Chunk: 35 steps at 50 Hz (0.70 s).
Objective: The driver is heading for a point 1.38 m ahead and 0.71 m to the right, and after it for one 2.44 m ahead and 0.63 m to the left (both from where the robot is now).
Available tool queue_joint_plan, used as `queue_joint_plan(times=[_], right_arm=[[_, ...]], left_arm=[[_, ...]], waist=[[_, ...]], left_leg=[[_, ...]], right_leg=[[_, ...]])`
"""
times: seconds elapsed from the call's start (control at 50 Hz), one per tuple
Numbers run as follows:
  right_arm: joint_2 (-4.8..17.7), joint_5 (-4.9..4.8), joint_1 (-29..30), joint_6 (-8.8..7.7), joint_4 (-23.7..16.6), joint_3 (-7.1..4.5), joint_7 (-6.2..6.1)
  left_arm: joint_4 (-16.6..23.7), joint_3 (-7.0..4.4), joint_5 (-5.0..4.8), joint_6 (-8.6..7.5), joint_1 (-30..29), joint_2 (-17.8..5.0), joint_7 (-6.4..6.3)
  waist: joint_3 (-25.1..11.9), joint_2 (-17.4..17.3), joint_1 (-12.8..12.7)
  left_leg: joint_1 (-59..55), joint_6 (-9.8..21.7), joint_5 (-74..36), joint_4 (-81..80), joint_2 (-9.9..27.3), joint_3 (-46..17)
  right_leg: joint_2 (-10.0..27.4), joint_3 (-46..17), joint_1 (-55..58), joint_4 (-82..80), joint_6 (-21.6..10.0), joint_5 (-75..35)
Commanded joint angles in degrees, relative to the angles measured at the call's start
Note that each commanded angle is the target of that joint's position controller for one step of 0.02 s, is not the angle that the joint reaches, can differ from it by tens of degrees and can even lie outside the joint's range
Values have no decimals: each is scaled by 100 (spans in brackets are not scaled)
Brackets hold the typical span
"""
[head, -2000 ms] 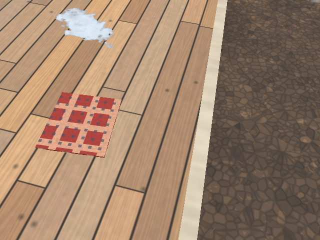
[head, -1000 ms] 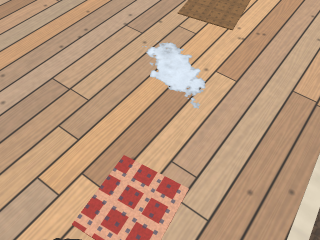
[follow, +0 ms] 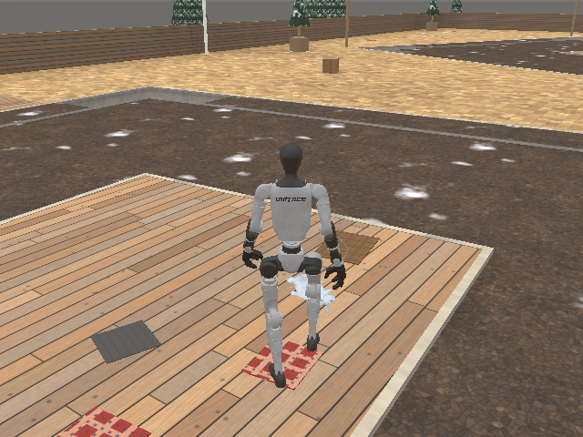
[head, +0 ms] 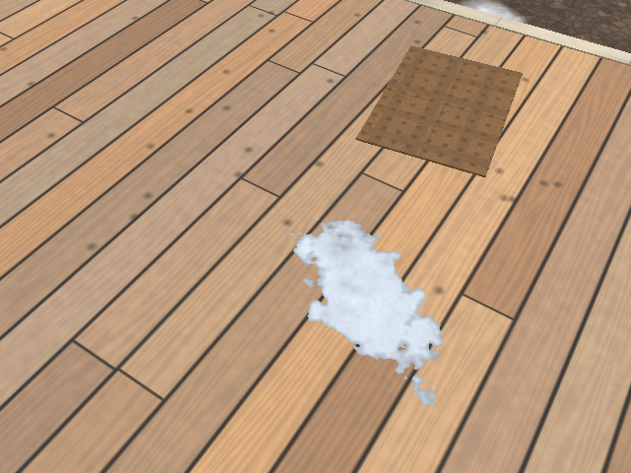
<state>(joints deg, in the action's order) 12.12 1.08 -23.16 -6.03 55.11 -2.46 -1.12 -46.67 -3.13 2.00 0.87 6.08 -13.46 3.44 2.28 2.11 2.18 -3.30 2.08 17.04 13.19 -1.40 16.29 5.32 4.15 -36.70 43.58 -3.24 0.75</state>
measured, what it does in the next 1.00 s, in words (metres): walks ahead, turning right: right foot, then left foot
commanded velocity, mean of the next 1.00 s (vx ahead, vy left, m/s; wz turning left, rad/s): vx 0.50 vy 0.00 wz -0.58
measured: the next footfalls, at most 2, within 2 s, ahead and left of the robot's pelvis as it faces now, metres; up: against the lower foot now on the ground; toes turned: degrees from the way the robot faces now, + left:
right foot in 0.12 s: +0.22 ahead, -0.09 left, +0.00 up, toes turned -11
left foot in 0.66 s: +0.57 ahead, -0.01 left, +0.00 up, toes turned -26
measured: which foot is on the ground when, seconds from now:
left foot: down 0.00-0.14, up 0.16-0.64, down 0.66-1.00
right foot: up 0.00-0.10, down 0.12-0.68, up 0.70-1.00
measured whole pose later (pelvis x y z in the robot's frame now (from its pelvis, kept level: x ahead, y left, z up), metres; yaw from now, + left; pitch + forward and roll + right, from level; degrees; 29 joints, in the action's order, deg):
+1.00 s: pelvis +0.52 -0.11 +0.01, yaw -36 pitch +1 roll +2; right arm 14.8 1.1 -21.4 -5.1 48.8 -2.9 0.2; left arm -41.2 -3.3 2.0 0.7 8.0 -17.1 3.8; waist 1.7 3.1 2.5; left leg 2.7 1.2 13.0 14.7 -0.4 10.3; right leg 3.4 -1.3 -38.6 53.6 -1.5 6.3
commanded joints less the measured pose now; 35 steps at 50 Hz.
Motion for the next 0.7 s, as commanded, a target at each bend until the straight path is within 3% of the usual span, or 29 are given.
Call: queue_joint_plan(times=[0.02, 0.08, 0.1, 0.12, 0.14, 0.16, 0.18, 0.2, 0.22, 0.26, 0.28, 0.32, 0.38, 0.46, 0.54, 0.58, 0.6, 0.64, 0.66, 0.68, 0.7], right_arm=[[821, 13, -154, -2, -186, -165, -48], [1063, 35, -78, 122, -175, -225, -92], [1164, 41, -48, 193, -186, -258, -87], [1225, 14, 12, 252, -225, -277, -62], [1075, 7, 57, 253, -377, -235, -42], [511, -56, 105, 178, -861, -154, 69], [905, 7, 729, 81, -1039, -192, 106], [771, -66, 995, 4, -1115, -147, 129], [745, -81, 845, -46, -1033, -131, 108], [699, 118, 703, 119, -997, -127, 103], [676, 169, 643, 228, -994, -127, 120], [585, 187, 744, 367, -1073, -103, 160], [583, 167, 1446, 420, -1334, -74, 183], [593, 120, 2266, 396, -1608, -24, 225], [631, 72, 2850, 316, -1857, 33, 254], [715, 48, 2823, 264, -1928, 31, 250], [789, 37, 2572, 237, -1884, 11, 236], [1038, 35, 1399, 155, -1549, -101, 140], [1317, 118, 574, 77, -1412, -192, 56], [1783, 259, -108, 86, -1453, -283, -41], [1930, 184, 204, 183, -1433, -345, -17]], left_arm=[[541, 13, 36, -79, -594, -204, 46], [482, -63, 40, -85, -178, -339, -11], [359, -124, 25, -114, 293, -430, -46], [130, -215, 46, -181, 1039, -559, -106], [-99, -395, 117, -221, 1874, -1054, -198], [20, -567, 14, -161, 1550, -1732, -233], [94, -557, -110, -94, 1675, -1720, -243], [41, -485, -123, -97, 1413, -1451, -301], [0, -392, -143, -136, 1199, -1091, -321], [49, -285, -179, -241, 835, -781, -357], [57, -262, -198, -303, 856, -757, -346], [5, -286, -219, -401, 1048, -905, -321], [-33, -306, -202, -418, 1412, -1009, -315], [-65, -311, -197, -390, 1850, -1032, -327], [-72, -311, -131, -368, 2149, -1088, -374], [-23, -324, -99, -365, 2079, -1158, -412], [32, -337, -93, -369, 1907, -1216, -428], [129, -352, -111, -414, 1546, -1321, -382], [181, -303, -169, -468, 1509, -1147, -324], [382, -150, -296, -501, 1774, -549, -316], [521, -156, -250, -457, 2161, -695, -325]], waist=[[409, -562, -5], [34, -773, -263], [-251, -779, -466], [-675, -621, -809], [-1199, -108, -1156], [-1525, 1405, -724], [-1584, 311, -971], [-908, -8, -812], [-380, -412, -510], [-249, -411, -141], [-311, -346, -89], [-298, -277, -56], [-87, -91, -273], [-43, 97, -615], [-18, 169, -822], [-11, 240, -730], [-39, 278, -564], [-509, 142, 18], [-1085, -253, 404], [-1945, -1120, 468], [-2147, -2092, 29]], left_leg=[[-25, 516, -3222, -191, 1721, -320], [-406, 426, -5742, 996, 1764, -66], [-413, 427, -6110, 1817, 1767, -46], [-38, 332, -5597, 3025, 1696, 19], [1191, 134, -3818, 4722, 1508, 20], [3955, -283, 1165, 6973, 76, -385], [4608, -249, 1044, 7273, 139, -1698], [4807, -187, 502, 7045, 460, -1827], [4474, -171, 146, 6374, 687, -1810], [3798, -268, 55, 5693, 842, -1870], [3630, -330, 62, 5508, 833, -1856], [3667, -440, -53, 5097, 803, -1744], [4071, -552, -686, 4291, 784, -1658], [4277, -556, -1434, 3211, 609, -1683], [4201, -462, -1489, 2496, 359, -1672], [3802, -355, -1304, 2124, 262, -1747], [3318, -279, -1132, 1889, 192, -1766], [1564, -63, -888, 1415, -67, -1651], [260, 165, -621, 1207, 528, -2190], [-1156, 515, 442, 963, 2160, -4059], [-1255, 1047, 794, 214, 2797, -6310]], right_leg=[[-155, 311, 30, -478, -231, 274], [-683, 633, 826, -646, -587, 1249], [-900, 660, 1324, -778, -729, 1546], [-1084, 575, 2310, -1249, -888, 1411], [-367, -579, 3733, -1623, -1175, 1850], [1226, -3948, 5349, -2330, -2076, 1856], [1406, -4453, 5294, -2835, -2166, 1307], [1356, -3589, 4731, -2816, -2039, 849], [1103, -2993, 3875, -2875, -1749, 98], [546, -2228, 3091, -2965, -1438, -656], [435, -2094, 2950, -2996, -1422, -900], [253, -1897, 2794, -3060, -1411, -1118], [107, -1908, 2813, -3181, -1256, -881], [31, -2039, 3254, -3026, -1036, -910], [122, -2282, 3695, -2661, -999, -1415], [202, -2473, 3722, -2453, -896, -1593], [205, -2522, 3568, -2318, -789, -1707], [-94, -2400, 3093, -1259, -531, -2424], [-483, -2091, 2503, 12, -376, -1779], [-1034, -1446, 1346, 1713, -211, 1026], [-1350, -1087, 224, 2599, -180, 3147]])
